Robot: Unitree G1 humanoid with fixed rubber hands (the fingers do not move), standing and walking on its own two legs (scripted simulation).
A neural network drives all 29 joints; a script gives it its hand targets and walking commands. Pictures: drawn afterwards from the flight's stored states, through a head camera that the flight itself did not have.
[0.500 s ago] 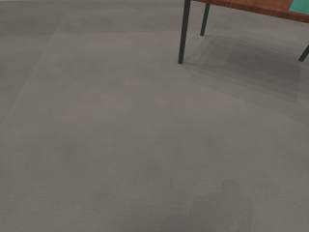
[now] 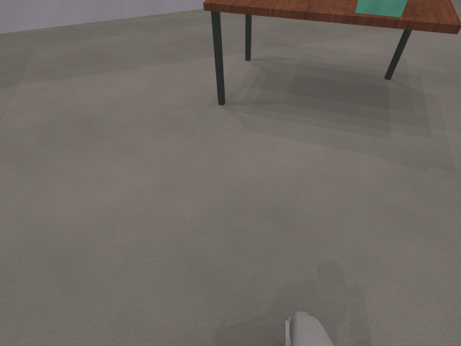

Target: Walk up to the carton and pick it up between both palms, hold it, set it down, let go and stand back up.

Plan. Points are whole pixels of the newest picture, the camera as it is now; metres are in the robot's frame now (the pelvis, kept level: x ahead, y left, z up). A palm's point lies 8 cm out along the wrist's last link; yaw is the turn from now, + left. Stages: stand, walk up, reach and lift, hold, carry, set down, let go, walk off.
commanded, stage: walk up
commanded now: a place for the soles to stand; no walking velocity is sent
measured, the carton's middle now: out of the picture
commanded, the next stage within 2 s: none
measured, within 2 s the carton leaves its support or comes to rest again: neither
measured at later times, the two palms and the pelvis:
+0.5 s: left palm (180, 316) +0.21 +0.14 -0.17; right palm (414, 268) +0.28 -0.35 -0.11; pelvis +0.22 -0.10 -0.02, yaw -11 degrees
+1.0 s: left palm (256, 144) +0.68 -0.04 -0.12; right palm (425, 277) +0.28 -0.39 -0.14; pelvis +0.47 -0.21 -0.02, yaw -24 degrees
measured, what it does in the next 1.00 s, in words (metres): walks ahead, turning right: right foot, then left foot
